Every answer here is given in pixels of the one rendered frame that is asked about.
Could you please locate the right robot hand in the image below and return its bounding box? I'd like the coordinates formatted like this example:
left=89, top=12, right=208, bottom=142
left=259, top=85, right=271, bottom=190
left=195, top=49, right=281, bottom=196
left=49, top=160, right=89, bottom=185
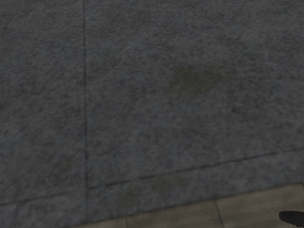
left=278, top=211, right=304, bottom=228

